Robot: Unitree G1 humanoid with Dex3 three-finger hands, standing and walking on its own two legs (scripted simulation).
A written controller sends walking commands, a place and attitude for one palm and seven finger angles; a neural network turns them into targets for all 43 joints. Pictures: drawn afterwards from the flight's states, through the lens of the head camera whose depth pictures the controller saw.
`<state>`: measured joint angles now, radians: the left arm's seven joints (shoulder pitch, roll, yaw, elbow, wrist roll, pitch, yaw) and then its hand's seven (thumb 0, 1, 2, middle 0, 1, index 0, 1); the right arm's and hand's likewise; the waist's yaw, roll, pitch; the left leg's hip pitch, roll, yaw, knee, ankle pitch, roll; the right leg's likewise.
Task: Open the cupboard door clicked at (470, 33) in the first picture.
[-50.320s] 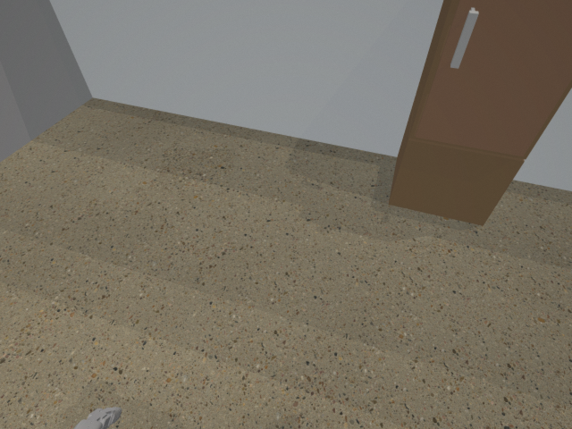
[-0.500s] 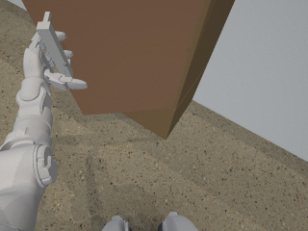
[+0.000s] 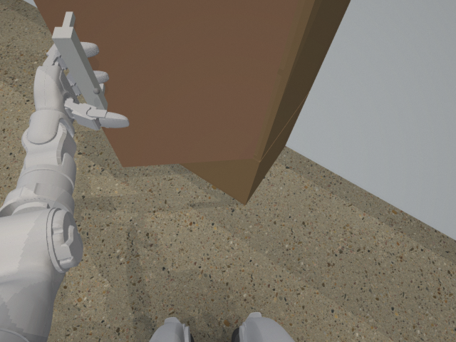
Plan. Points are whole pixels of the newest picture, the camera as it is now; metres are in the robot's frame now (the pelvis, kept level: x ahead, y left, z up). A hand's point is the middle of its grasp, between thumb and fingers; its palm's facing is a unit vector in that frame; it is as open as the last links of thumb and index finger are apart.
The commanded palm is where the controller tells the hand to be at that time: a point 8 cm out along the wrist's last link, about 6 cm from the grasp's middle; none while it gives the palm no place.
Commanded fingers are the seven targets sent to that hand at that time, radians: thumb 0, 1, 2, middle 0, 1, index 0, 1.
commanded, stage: close the thumb around the handle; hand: left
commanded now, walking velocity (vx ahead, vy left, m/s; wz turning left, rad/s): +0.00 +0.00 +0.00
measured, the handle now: (86, 67) +0.58 +0.20 +0.10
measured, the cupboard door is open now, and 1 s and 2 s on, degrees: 40 43 82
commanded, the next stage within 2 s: pull the door open along its arc in 0.62 s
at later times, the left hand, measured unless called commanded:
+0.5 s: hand (94, 92) +0.51 +0.18 +0.10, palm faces +0.04 -1.00 -0.01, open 6.4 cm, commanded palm +0.49 +0.22 +0.10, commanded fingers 0.00 0.90 0.90 -0.40 -1.35 -0.40 -1.35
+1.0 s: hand (95, 99) +0.50 +0.18 +0.10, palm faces +0.03 -1.00 +0.00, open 6.3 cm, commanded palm +0.44 +0.22 +0.10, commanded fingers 0.00 0.90 0.90 -0.40 -1.35 -0.40 -1.35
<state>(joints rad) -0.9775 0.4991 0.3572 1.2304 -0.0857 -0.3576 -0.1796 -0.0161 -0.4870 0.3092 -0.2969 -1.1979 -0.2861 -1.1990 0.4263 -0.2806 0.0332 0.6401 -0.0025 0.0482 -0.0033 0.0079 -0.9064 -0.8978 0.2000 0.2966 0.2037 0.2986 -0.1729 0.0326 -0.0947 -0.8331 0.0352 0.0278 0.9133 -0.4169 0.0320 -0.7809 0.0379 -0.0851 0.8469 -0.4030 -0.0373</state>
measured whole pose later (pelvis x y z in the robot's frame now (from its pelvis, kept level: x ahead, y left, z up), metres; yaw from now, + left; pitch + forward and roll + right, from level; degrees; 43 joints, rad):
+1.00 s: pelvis +0.01 +0.01 +0.01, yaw -1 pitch +18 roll -2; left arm -0.80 0.43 0.36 1.07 -0.13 -0.36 -0.18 0.00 0.69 0.75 -0.30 -1.31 -0.29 -1.32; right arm 0.44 -0.28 0.02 0.62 0.01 0.07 0.01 0.01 -0.91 -0.90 0.20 0.30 0.20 0.30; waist -0.15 0.04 -0.12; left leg -0.76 0.04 0.06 0.88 -0.42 0.04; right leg -0.73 0.04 -0.05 0.82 -0.40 -0.03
